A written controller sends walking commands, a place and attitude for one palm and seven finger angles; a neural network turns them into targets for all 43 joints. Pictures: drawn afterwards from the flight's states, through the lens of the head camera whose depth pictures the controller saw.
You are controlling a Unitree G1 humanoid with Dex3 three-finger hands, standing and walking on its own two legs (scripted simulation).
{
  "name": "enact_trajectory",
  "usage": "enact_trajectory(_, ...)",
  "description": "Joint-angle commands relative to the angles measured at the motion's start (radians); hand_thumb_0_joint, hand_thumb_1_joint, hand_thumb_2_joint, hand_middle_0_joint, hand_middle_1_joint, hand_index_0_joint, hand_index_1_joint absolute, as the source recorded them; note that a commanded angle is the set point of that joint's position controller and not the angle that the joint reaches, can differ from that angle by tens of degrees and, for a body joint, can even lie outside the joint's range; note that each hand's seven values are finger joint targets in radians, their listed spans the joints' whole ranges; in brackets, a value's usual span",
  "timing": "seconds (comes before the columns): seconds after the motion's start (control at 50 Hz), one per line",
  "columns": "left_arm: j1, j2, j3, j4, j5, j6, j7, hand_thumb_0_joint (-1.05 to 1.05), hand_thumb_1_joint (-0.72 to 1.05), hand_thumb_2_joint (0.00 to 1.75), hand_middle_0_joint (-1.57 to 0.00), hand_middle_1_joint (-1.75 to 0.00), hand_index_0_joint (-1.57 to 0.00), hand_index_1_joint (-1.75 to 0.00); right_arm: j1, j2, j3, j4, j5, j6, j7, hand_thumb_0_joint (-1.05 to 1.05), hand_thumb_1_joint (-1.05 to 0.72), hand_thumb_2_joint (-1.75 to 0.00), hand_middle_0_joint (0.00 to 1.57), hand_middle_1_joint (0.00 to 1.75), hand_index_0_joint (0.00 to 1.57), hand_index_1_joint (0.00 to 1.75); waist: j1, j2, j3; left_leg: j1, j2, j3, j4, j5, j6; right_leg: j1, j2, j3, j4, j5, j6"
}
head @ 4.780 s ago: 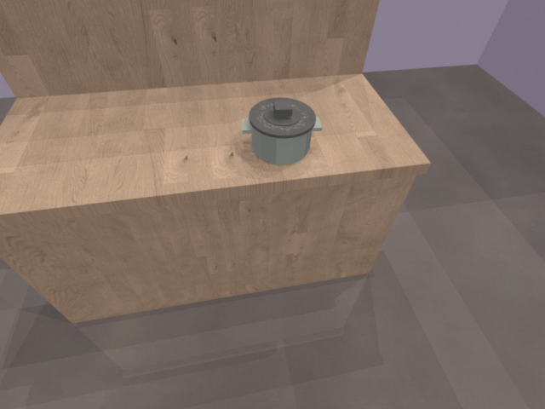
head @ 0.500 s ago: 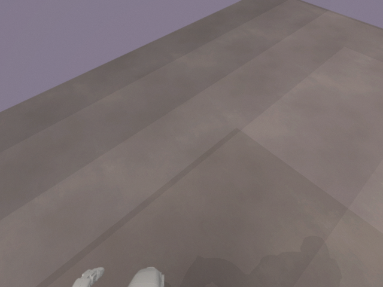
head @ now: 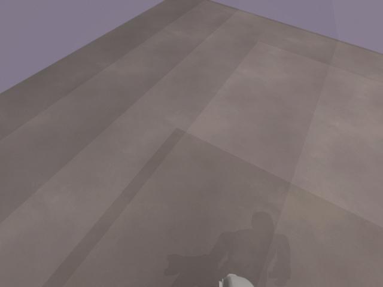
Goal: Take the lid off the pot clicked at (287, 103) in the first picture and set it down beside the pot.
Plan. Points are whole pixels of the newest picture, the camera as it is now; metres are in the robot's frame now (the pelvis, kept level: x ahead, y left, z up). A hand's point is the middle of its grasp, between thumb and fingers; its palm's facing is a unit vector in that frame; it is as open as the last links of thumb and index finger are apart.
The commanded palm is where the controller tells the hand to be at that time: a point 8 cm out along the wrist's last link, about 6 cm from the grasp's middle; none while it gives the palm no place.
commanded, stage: walk to a spot facing it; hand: left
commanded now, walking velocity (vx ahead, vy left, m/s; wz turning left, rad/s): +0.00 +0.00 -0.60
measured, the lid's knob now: out of the picture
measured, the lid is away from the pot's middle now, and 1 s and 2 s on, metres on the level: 0.00 0.00 0.00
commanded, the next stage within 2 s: turn to face it in 0.44 s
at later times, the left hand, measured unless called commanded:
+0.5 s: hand (130, 278) +0.16 +0.15 -0.17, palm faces -0.16 -0.97 -0.19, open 7.4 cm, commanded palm none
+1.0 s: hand (153, 199) +0.35 +0.12 -0.16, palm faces -0.14 -0.97 -0.21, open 7.4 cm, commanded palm none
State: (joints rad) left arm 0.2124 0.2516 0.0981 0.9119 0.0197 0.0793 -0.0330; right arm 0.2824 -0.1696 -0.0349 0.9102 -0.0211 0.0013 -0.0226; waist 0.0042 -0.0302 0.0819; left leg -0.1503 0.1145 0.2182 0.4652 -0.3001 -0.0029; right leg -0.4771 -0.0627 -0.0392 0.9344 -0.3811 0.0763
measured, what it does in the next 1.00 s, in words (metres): walks ahead: right foot, then left foot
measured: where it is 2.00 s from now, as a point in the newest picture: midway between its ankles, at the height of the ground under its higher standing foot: outside the picture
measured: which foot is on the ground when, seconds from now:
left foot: down 0.00-0.14, up 0.16-0.56, down 0.58-1.00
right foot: up 0.00-0.12, down 0.14-0.58, up 0.60-1.00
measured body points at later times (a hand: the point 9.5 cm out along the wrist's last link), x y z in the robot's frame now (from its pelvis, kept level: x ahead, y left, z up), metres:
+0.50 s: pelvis +0.10 -0.03 +0.00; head +0.13 -0.03 +0.45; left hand +0.17 +0.20 -0.15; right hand +0.15 -0.31 -0.13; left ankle +0.20 +0.09 -0.70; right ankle +0.03 -0.14 -0.74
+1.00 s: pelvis +0.19 -0.03 +0.00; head +0.22 -0.04 +0.45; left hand +0.36 +0.18 -0.14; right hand +0.13 -0.26 -0.16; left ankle +0.23 +0.07 -0.74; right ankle +0.17 -0.15 -0.72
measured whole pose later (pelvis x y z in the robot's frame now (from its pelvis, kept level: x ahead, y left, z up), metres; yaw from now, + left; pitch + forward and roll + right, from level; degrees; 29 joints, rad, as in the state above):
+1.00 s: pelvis +0.19 -0.03 +0.00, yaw -8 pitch +1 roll +0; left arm 0.09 0.17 0.06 0.93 0.00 0.02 0.02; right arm 0.33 -0.18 -0.06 1.03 -0.02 0.03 -0.02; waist -0.06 0.01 0.04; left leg -0.28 -0.04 -0.05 0.48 -0.22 0.02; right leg -0.34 -0.01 -0.01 0.67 -0.37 0.06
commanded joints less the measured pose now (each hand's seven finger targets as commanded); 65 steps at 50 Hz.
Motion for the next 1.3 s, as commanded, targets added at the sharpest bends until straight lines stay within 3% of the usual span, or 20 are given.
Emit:
enact_trajectory(0.0, -0.117, 0.021, -0.011, -0.117, 0.001, -0.042, -0.001, 0.0, 0.9, 0.9, -0.2, -0.3, -0.2, -0.3, 0.069, -0.222, -0.067, -0.028, -0.006, -0.014, -0.004, 0.0, -0.9, -0.9, 0.2, 0.3, 0.2, 0.3, -0.064, 0.258, -0.066, 0.097, 0.246, -0.087, -0.061, 0.564, 0.102, 0.006, 0.02, -0.064, -0.149, -0.023, -0.022)
enact_trajectory(0.08, 0.006, 0.051, 0.001, -0.078, 0.005, -0.066, -0.004, 0.0, 0.9, 0.9, -0.2, -0.3, -0.2, -0.3, 0.043, -0.227, -0.071, -0.027, -0.006, -0.017, 0.006, 0.0, -0.9, -0.9, 0.2, 0.3, 0.2, 0.3, 0.016, 0.161, -0.134, -0.039, 0.228, -0.018, 0.143, 0.268, 0.027, 0.319, 0.057, -0.101, -0.442, 0.101, -0.07)
enact_trajectory(0.1, 0.131, 0.158, 0.022, -0.04, 0.012, -0.083, 0.007, 0.0, 0.9, 0.9, -0.2, -0.3, -0.2, -0.3, 0.042, -0.176, -0.058, -0.045, 0.008, -0.018, 0.019, 0.0, -0.9, -0.9, 0.2, 0.3, 0.2, 0.3, 0.079, -0.093, -0.209, -0.27, 0.163, 0.054, 0.391, 0.062, -0.028, 0.586, -0.1, 0.103, -0.557, 0.059, -0.136)
enact_trajectory(0.12, 0.226, 0.275, 0.048, -0.014, 0.0, -0.086, 0.024, 0.0, 0.9, 0.9, -0.2, -0.3, -0.2, -0.3, -0.061, -0.114, -0.035, -0.109, 0.006, -0.014, 0.024, 0.0, -0.9, -0.9, 0.2, 0.3, 0.2, 0.3, 0.132, -0.35, -0.179, -0.563, 0.014, 0.008, 0.653, -0.371, -0.078, 0.637, -0.346, 0.53, -0.657, 0.152, -0.252)
enact_trajectory(0.14, 0.241, 0.261, 0.051, -0.012, -0.015, -0.08, 0.04, 0.0, 0.9, 0.9, -0.2, -0.3, -0.2, -0.3, -0.128, -0.16, -0.04, -0.127, 0.002, -0.009, 0.016, 0.0, -0.9, -0.9, 0.2, 0.3, 0.2, 0.3, 0.142, -0.254, -0.144, -0.615, 0.034, -0.16, 0.722, -0.338, -0.061, 0.589, -0.364, 0.531, -0.684, 0.118, -0.305)
enact_trajectory(0.18, 0.109, 0.187, 0.035, -0.042, -0.012, -0.088, 0.045, 0.0, 0.9, 0.9, -0.2, -0.3, -0.2, -0.3, -0.138, -0.162, -0.05, -0.103, 0.002, -0.008, 0.024, 0.0, -0.9, -0.9, 0.2, 0.3, 0.2, 0.3, 0.078, -0.178, -0.05, -0.581, 0.063, -0.196, 0.749, -0.17, -0.055, 0.398, -0.271, 0.466, -0.734, -0.12, -0.279)
enact_trajectory(0.24, 0.025, 0.13, 0.014, -0.062, -0.002, -0.109, 0.044, 0.0, 0.9, 0.9, -0.2, -0.3, -0.2, -0.3, -0.078, -0.143, -0.053, -0.059, -0.011, -0.005, 0.033, 0.0, -0.9, -0.9, 0.2, 0.3, 0.2, 0.3, 0.009, -0.1, -0.034, -0.455, 0.049, -0.172, 0.635, -0.043, -0.082, 0.278, -0.184, 0.289, -0.71, 0.093, -0.248)
enact_trajectory(0.44, 0.121, 0.142, 0.012, -0.011, 0.002, -0.13, 0.035, 0.0, 0.9, 0.9, -0.2, -0.3, -0.2, -0.3, -0.191, -0.108, -0.04, -0.107, 0.001, -0.04, 0.038, 0.0, -0.9, -0.9, 0.2, 0.3, 0.2, 0.3, 0.044, -0.116, -0.054, -0.388, -0.034, -0.15, 0.29, 0.0, -0.084, 0.36, -0.156, 0.324, -0.65, 0.266, -0.26)
enact_trajectory(0.52, 0.07, 0.121, 0.015, -0.009, -0.004, -0.119, 0.036, 0.0, 0.9, 0.9, -0.2, -0.3, -0.2, -0.3, -0.039, -0.132, -0.044, -0.053, 0.005, -0.062, 0.017, 0.0, -0.9, -0.9, 0.2, 0.3, 0.2, 0.3, -0.034, -0.068, -0.086, -0.022, -0.068, -0.132, -0.001, 0.119, -0.066, 0.212, -0.081, 0.281, -0.479, 0.299, -0.191)
enact_trajectory(0.54, 0.086, 0.073, 0.004, -0.009, -0.01, -0.119, 0.034, 0.0, 0.9, 0.9, -0.2, -0.3, -0.2, -0.3, 0.072, -0.196, -0.054, -0.013, -0.003, -0.069, 0.005, 0.0, -0.9, -0.9, 0.2, 0.3, 0.2, 0.3, -0.075, 0.07, -0.163, 0.178, 0.023, -0.23, -0.052, 0.137, -0.032, 0.121, -0.005, 0.211, -0.299, 0.251, -0.146)
enact_trajectory(0.56, 0.141, 0.008, -0.013, -0.009, -0.019, -0.119, 0.029, 0.0, 0.9, 0.9, -0.2, -0.3, -0.2, -0.3, 0.17, -0.304, -0.073, 0.005, -0.015, -0.073, 0.002, 0.0, -0.9, -0.9, 0.2, 0.3, 0.2, 0.3, -0.093, 0.363, -0.252, 0.318, 0.315, -0.58, -0.117, 0.255, 0.083, -0.066, 0.122, 0.047, -0.01, -0.125, -0.077)
enact_trajectory(0.6, 0.12, 0.027, -0.022, 0.003, 0.0, -0.117, 0.043, 0.0, 0.9, 0.9, -0.2, -0.3, -0.2, -0.3, 0.106, -0.254, -0.051, -0.013, -0.012, -0.038, 0.007, 0.0, -0.9, -0.9, 0.2, 0.3, 0.2, 0.3, -0.066, 0.2, -0.12, 0.083, 0.339, -0.61, -0.183, 0.23, 0.198, -0.067, 0.037, 0.081, 0.17, -0.221, -0.084)
enact_trajectory(0.72, 0.105, -0.012, -0.038, 0.065, -0.006, -0.089, 0.044, 0.0, 0.9, 0.9, -0.2, -0.3, -0.2, -0.3, 0.002, -0.143, -0.007, 0.035, 0.005, -0.055, -0.011, 0.0, -0.9, -0.9, 0.2, 0.3, 0.2, 0.3, 0.014, 0.19, -0.121, -0.038, 0.117, -0.347, -0.146, 0.722, 0.145, 0.099, 0.009, 0.028, -0.01, -0.01, -0.028)
enact_trajectory(0.86, -0.052, -0.003, -0.023, -0.007, -0.009, -0.066, 0.059, 0.0, 0.9, 0.9, -0.2, -0.3, -0.2, -0.3, 0.05, -0.195, -0.052, 0.054, -0.003, -0.013, -0.007, 0.0, -0.9, -0.9, 0.2, 0.3, 0.2, 0.3, -0.028, 0.173, -0.132, -0.003, 0.131, -0.486, -0.113, 0.597, 0.178, 0.062, 0.032, 0.027, -0.111, -0.054, -0.008)
enact_trajectory(0.96, -0.022, 0.01, -0.014, -0.023, -0.017, -0.075, 0.065, 0.0, 0.9, 0.9, -0.2, -0.3, -0.2, -0.3, 0.013, -0.211, -0.071, 0.035, 0.001, 0.006, -0.002, 0.0, -0.9, -0.9, 0.2, 0.3, 0.2, 0.3, 0.002, 0.18, -0.143, -0.112, 0.076, -0.538, -0.048, 0.492, 0.136, 0.259, 0.062, 0.017, -0.391, 0.094, -0.021)
enact_trajectory(1.0, 0.038, 0.098, 0.002, -0.014, -0.008, -0.093, 0.077, 0.0, 0.9, 0.9, -0.2, -0.3, -0.2, -0.3, -0.003, -0.153, -0.068, 0.017, 0.02, 0.007, 0.008, 0.0, -0.9, -0.9, 0.2, 0.3, 0.2, 0.3, 0.034, -0.013, -0.172, -0.33, -0.022, -0.447, 0.096, 0.205, 0.036, 0.538, -0.112, 0.156, -0.629, 0.261, -0.054)
enact_trajectory(1.02, 0.065, 0.181, 0.019, -0.018, 0.002, -0.095, 0.083, 0.0, 0.9, 0.9, -0.2, -0.3, -0.2, -0.3, -0.017, -0.097, -0.059, -0.014, 0.019, 0.008, 0.009, 0.0, -0.9, -0.9, 0.2, 0.3, 0.2, 0.3, 0.048, -0.272, -0.158, -0.495, -0.164, -0.237, 0.317, -0.255, -0.047, 0.584, -0.385, 0.371, -0.653, 0.436, -0.162)
enact_trajectory(1.04, 0.07, 0.184, 0.013, -0.028, -0.003, -0.091, 0.079, 0.0, 0.9, 0.9, -0.2, -0.3, -0.2, -0.3, -0.029, -0.144, -0.074, -0.019, 0.006, 0.016, 0.009, 0.0, -0.9, -0.9, 0.2, 0.3, 0.2, 0.3, 0.05, -0.198, -0.146, -0.469, -0.123, -0.254, 0.528, -0.334, -0.046, 0.451, -0.449, 0.346, -0.641, 0.492, -0.235)
enact_trajectory(1.1, -0.089, 0.085, -0.01, -0.068, -0.009, -0.089, 0.081, 0.0, 0.9, 0.9, -0.2, -0.3, -0.2, -0.3, 0.016, -0.127, -0.076, 0.033, 0.001, 0.047, 0.029, 0.0, -0.9, -0.9, 0.2, 0.3, 0.2, 0.3, -0.04, -0.106, -0.046, -0.446, -0.066, -0.241, 0.737, -0.144, -0.063, 0.296, -0.281, 0.126, -0.642, 0.386, -0.186)
enact_trajectory(1.28, 0.051, 0.128, -0.006, -0.051, 0.006, -0.088, 0.072, 0.0, 0.9, 0.9, -0.2, -0.3, -0.2, -0.3, -0.168, -0.122, -0.06, -0.041, 0.004, 0.058, 0.047, 0.0, -0.9, -0.9, 0.2, 0.3, 0.2, 0.3, 0.026, -0.158, -0.037, -0.424, -0.055, -0.155, 0.566, -0.114, -0.089, 0.362, -0.292, -0.002, -0.599, 0.484, -0.212)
